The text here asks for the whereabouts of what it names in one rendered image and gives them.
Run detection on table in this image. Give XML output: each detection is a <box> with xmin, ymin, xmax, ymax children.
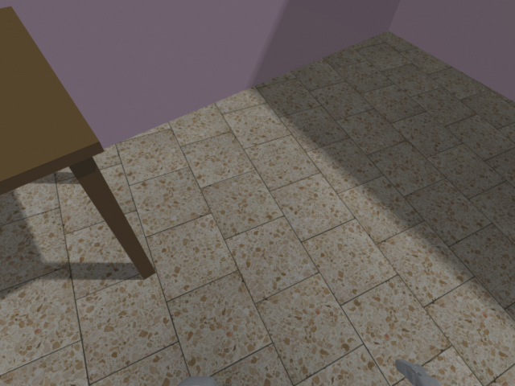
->
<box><xmin>0</xmin><ymin>6</ymin><xmax>156</xmax><ymax>280</ymax></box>

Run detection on right robot hand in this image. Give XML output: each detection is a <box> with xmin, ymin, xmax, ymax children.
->
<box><xmin>395</xmin><ymin>359</ymin><xmax>441</xmax><ymax>386</ymax></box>

